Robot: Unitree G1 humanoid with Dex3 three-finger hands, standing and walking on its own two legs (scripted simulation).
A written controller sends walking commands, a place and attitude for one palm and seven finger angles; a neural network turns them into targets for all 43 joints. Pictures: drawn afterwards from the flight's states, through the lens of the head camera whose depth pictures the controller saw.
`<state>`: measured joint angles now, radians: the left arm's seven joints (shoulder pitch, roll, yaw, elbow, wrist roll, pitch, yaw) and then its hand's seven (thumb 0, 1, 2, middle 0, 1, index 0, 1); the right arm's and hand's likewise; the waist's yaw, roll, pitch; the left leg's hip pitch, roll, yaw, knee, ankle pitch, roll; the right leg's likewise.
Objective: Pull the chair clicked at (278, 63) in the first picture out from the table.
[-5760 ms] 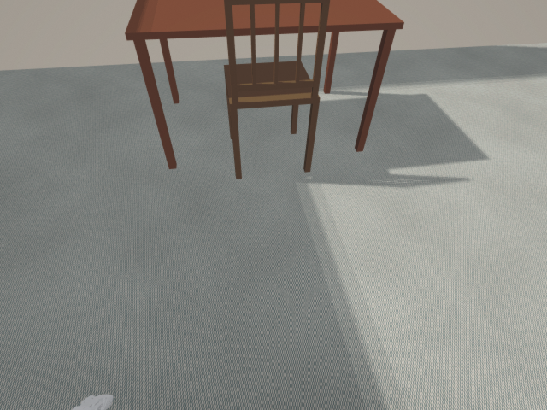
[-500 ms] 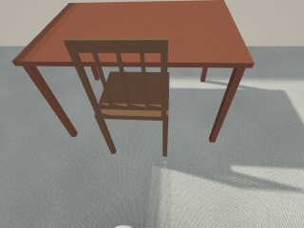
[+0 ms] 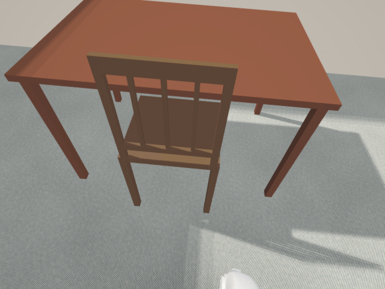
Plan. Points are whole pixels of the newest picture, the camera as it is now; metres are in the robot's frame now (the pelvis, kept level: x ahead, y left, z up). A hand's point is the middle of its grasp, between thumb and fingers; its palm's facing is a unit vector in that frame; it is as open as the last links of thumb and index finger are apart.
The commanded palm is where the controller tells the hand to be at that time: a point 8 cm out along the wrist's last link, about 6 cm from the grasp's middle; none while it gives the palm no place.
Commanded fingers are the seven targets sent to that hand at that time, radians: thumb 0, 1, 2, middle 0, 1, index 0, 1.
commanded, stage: take the last steps up to it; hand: left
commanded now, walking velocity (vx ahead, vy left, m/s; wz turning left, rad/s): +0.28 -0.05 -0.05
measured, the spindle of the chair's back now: (166, 118) +0.63 +0.12 -0.07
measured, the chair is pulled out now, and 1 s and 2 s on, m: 0.00 0.00 0.00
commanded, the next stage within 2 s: come to a stop and stand still in 0.34 s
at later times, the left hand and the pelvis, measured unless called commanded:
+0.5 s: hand (140, 268) +0.19 +0.14 -0.17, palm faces +0.02 -0.98 -0.18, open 7.3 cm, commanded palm none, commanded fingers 0.00 0.90 0.90 -0.20 -0.30 -0.20 -0.30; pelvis +0.16 -0.04 +0.00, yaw -1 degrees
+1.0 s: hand (135, 267) +0.20 +0.15 -0.17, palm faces -0.02 -0.95 -0.32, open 7.4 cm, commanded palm none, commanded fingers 0.00 0.90 0.90 -0.20 -0.30 -0.20 -0.30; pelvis +0.16 -0.06 -0.01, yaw -4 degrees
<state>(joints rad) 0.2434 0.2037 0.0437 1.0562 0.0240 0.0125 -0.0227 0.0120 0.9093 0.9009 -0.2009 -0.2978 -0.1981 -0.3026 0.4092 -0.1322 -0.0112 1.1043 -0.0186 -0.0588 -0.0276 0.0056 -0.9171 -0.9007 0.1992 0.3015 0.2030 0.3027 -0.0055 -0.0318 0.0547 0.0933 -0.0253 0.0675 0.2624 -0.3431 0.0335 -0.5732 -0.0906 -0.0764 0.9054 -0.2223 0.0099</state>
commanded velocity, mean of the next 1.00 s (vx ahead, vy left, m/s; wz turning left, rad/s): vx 0.01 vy -0.02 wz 0.01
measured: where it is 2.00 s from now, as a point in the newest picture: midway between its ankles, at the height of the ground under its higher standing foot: outside the picture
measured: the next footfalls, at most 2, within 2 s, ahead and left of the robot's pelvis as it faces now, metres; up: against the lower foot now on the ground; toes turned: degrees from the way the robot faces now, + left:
right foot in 0.12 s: +0.20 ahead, -0.12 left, +0.00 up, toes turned -8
left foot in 0.56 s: +0.27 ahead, +0.09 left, +0.00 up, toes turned +3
